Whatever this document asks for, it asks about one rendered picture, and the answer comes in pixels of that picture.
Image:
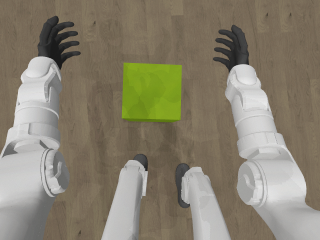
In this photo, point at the robot right hand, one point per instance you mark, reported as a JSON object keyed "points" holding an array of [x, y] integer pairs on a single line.
{"points": [[238, 53]]}

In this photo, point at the robot left hand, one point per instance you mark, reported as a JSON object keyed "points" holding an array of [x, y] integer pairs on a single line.
{"points": [[49, 41]]}

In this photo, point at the robot left shin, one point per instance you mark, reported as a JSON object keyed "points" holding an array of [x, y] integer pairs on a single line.
{"points": [[131, 163]]}

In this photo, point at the right robot upper arm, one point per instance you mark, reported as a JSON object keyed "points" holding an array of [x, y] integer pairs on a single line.
{"points": [[276, 189]]}

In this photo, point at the carton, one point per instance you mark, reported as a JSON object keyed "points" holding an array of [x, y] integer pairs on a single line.
{"points": [[151, 92]]}

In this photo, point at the right robot forearm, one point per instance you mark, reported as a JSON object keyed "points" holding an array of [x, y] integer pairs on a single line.
{"points": [[257, 134]]}

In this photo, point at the left robot upper arm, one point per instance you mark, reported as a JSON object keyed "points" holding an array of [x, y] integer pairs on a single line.
{"points": [[29, 184]]}

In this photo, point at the left robot forearm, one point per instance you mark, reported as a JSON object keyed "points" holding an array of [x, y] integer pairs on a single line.
{"points": [[37, 109]]}

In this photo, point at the robot left thigh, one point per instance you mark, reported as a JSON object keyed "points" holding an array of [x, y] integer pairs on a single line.
{"points": [[124, 215]]}

